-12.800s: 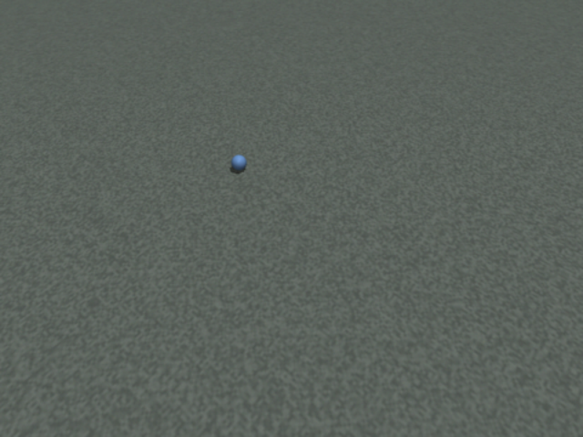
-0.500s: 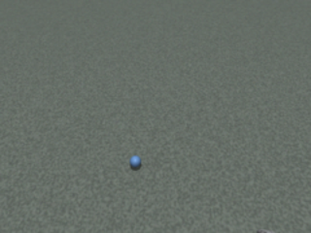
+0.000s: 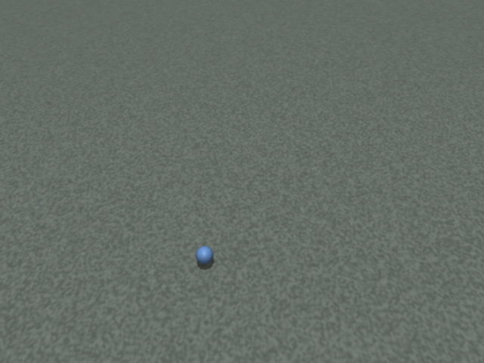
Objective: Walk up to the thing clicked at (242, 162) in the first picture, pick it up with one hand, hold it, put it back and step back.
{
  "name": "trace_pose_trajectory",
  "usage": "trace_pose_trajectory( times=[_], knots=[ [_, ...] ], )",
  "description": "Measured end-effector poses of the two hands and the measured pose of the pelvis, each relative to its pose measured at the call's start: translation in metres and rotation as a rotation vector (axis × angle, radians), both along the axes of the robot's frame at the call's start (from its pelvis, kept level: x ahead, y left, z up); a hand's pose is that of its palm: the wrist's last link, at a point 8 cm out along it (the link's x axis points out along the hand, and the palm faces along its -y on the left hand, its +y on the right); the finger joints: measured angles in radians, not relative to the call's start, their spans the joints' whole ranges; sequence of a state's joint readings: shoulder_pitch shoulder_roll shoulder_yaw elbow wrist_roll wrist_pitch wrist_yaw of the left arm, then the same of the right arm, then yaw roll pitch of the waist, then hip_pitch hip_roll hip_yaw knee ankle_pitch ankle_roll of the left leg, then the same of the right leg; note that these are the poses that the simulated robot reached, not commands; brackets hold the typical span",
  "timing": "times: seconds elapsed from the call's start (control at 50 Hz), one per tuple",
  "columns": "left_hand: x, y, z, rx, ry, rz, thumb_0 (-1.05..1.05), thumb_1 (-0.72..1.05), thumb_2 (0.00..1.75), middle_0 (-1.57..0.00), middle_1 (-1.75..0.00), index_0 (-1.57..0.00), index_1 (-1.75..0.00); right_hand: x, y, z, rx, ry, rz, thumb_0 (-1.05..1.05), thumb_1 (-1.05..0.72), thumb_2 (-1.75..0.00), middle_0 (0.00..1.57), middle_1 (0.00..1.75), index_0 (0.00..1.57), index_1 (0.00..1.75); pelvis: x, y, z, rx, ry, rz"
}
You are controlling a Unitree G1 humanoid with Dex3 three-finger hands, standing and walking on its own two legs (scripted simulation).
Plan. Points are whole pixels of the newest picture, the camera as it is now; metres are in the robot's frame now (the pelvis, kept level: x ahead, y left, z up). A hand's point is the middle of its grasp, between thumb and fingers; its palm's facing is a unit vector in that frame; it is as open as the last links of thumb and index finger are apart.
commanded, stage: stand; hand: left
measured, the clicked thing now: (204, 254) +0.71 +0.18 -0.74
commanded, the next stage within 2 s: walk up in 0.38 s
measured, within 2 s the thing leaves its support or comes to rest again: neither
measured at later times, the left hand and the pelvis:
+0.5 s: hand out of the picture +0.08 +0.26 -0.15, palm faces +0.00 -0.94 -0.34, open 7.4 cm; pelvis +0.02 +0.00 +0.00, yaw +1 degrees
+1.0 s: hand (74, 344) +0.22 +0.34 -0.16, palm faces -0.12 -0.93 -0.34, open 7.4 cm; pelvis +0.16 +0.06 -0.01, yaw -3 degrees
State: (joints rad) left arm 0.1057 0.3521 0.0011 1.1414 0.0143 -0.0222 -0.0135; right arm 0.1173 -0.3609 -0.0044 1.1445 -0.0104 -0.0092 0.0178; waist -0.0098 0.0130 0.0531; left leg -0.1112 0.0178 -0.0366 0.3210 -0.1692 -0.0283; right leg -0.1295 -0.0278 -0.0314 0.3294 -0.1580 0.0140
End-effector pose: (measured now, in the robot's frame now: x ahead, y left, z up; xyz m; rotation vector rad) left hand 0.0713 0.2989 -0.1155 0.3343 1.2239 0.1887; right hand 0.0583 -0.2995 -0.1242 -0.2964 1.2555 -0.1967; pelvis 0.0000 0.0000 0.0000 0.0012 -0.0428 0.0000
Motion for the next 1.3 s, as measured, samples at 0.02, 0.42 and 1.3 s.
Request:
trace_pose_trajectory(
  times=[0.02, 0.42, 1.3],
  knots=[
    [0.000, 0.000, 0.000, 0.000, 0.000, -0.001, 0.01, 0.90, 0.90, -0.20, -0.30, -0.20, -0.30, -0.001, 0.000, 0.000, 0.000, 0.002, 0.000, 0.01, -0.91, -0.90, 0.20, 0.30, 0.20, 0.30, 0.000, 0.000, 0.000, 0.000, 0.001, -0.001],
    [0.001, -0.003, -0.002, -0.014, 0.012, 0.008, 0.01, 0.90, 0.90, -0.20, -0.30, -0.20, -0.30, 0.003, -0.004, 0.000, 0.003, 0.011, 0.013, 0.01, -0.91, -0.90, 0.20, 0.30, 0.20, 0.30, 0.008, -0.004, -0.001, -0.003, 0.014, -0.002],
    [0.324, 0.005, 0.019, 0.003, -0.204, -0.137, 0.00, 0.90, 0.90, -0.20, -0.30, -0.20, -0.30, 0.229, 0.007, -0.008, 0.006, -0.063, -0.032, 0.01, -0.91, -0.90, 0.21, 0.30, 0.20, 0.30, 0.271, 0.014, -0.014, 0.037, -0.013, -0.076]
  ],
)
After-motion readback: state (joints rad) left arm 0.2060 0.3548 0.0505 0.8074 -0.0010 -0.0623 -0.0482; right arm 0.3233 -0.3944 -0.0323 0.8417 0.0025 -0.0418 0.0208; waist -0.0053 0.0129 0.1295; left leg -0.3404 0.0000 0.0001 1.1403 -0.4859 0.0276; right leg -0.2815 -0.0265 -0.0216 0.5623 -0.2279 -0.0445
